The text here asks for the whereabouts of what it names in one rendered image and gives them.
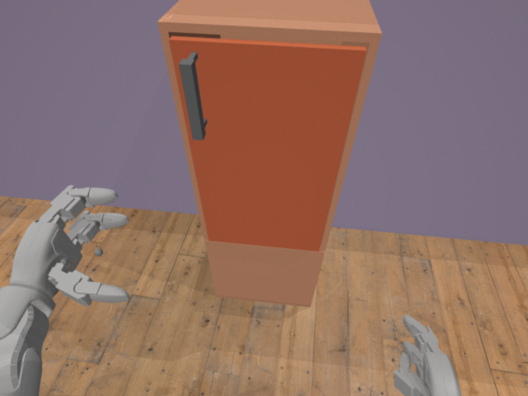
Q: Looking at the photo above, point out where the cupboard door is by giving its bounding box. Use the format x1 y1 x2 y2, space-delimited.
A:
169 36 367 252

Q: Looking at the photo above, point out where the handle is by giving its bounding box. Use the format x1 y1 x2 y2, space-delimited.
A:
179 52 207 140

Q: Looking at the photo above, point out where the robot left forearm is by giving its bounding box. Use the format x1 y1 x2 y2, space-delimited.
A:
0 285 56 396

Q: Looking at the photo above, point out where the right robot hand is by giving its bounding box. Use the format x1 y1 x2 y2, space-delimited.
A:
394 315 461 396

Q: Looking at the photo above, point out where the left robot hand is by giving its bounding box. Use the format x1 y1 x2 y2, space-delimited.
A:
9 185 130 307

